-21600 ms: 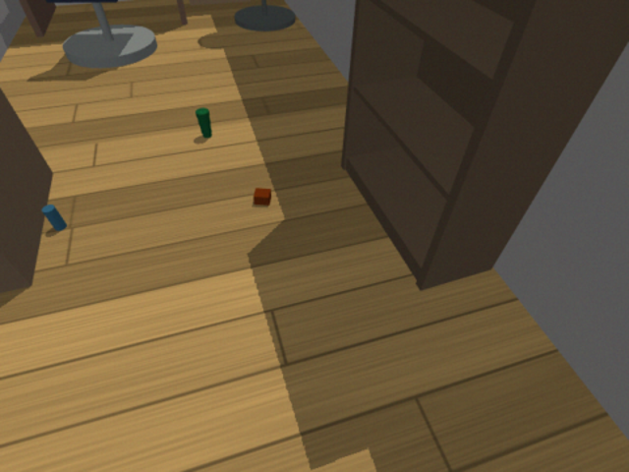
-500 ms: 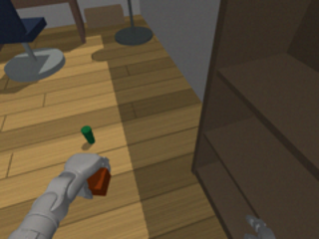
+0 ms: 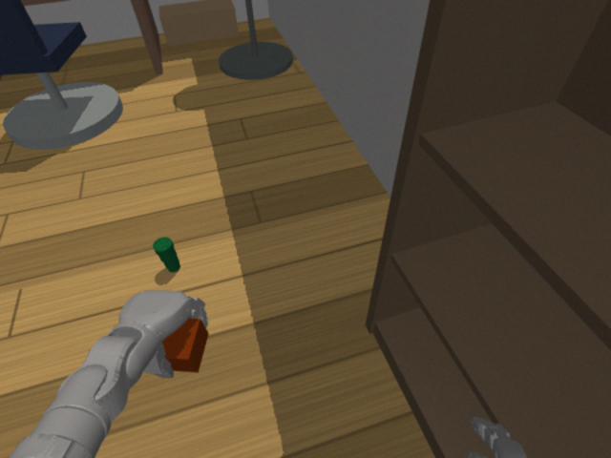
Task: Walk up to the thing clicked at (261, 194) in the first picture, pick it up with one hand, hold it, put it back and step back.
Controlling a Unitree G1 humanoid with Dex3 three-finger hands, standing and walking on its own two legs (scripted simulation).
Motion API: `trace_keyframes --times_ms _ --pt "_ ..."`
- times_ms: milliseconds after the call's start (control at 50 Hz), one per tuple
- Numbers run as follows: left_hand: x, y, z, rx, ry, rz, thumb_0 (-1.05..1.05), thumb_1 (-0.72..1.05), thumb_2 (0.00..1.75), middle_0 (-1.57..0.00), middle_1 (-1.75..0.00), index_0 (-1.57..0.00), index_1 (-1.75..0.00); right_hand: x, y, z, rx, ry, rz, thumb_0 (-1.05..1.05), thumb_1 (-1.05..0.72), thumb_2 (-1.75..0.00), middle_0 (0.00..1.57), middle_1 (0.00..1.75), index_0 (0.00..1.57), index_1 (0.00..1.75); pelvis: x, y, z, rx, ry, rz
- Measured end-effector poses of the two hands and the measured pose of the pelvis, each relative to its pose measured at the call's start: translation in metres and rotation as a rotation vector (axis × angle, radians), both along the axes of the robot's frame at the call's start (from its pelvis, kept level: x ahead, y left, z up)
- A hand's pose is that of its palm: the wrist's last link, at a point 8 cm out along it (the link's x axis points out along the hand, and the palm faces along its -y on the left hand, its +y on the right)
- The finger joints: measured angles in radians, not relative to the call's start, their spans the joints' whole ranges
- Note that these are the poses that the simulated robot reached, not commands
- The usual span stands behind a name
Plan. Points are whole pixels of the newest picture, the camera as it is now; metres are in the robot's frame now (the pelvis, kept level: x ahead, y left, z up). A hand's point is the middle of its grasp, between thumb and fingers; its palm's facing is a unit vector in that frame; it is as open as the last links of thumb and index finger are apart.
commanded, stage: crouch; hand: left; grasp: from above
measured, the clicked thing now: (176, 344) +0.30 +0.22 -0.06
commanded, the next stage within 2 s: none
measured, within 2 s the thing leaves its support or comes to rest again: neither
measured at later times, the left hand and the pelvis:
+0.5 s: hand (181, 362) +0.30 +0.23 -0.13, palm faces -0.43 +0.06 -0.90, open 9.2 cm; pelvis -0.02 +0.00 -0.05, yaw +1 degrees
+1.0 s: hand (217, 387) +0.34 +0.23 -0.38, palm faces -0.46 +0.08 -0.88, open 9.2 cm; pelvis -0.08 +0.01 -0.25, yaw +0 degrees
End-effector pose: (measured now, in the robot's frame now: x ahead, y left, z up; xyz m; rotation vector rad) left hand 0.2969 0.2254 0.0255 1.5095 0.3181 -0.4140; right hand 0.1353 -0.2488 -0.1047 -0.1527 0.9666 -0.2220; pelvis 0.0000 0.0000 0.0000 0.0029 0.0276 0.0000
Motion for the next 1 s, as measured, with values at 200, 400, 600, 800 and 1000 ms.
trace_keyframes --times_ms 200,400,600,800,1000 --pt "0.003 -0.001 -0.006 -0.012 0.024 -0.012 -0.01 0.1 0.4 -0.77 -0.47 -0.79 -0.44 0.0 -0.001 0.0 0.0 0.015 -0.017 0.01 -0.9 -0.9 0.2 0.3 0.2 0.3 0.006 0.002 0.0 -0.001 0.005 -0.001" --pt "-0.001 0.0 -0.054 0.011 0.014 -0.046 -0.01 0.1 0.4 -0.78 -0.47 -0.8 -0.44 -0.005 -0.006 -0.014 -0.031 0.059 0.018 0.01 -0.9 -0.9 0.2 0.3 0.2 0.3 -0.004 0.0 -0.018 -0.007 0.097 0.016" --pt "0.015 0.002 -0.149 0.076 -0.04 -0.054 -0.01 0.1 0.4 -0.78 -0.47 -0.8 -0.44 -0.053 -0.025 -0.081 -0.097 0.172 0.017 0.0 -0.91 -0.9 0.2 0.3 0.2 0.3 -0.033 0.001 -0.085 -0.032 0.288 0.028" --pt "0.037 0.002 -0.254 0.102 -0.063 -0.049 -0.01 0.09 0.41 -0.79 -0.46 -0.81 -0.43 -0.134 -0.029 -0.178 -0.141 0.332 -0.04 0.0 -0.91 -0.9 0.2 0.3 0.2 0.3 -0.063 0.006 -0.176 -0.052 0.454 0.026" --pt "0.051 -0.001 -0.347 0.091 0.009 -0.024 -0.01 0.09 0.41 -0.79 -0.46 -0.81 -0.43 -0.173 -0.013 -0.255 -0.102 0.395 -0.046 0.0 -0.91 -0.9 0.21 0.3 0.21 0.3 -0.08 0.008 -0.249 -0.066 0.541 0.022"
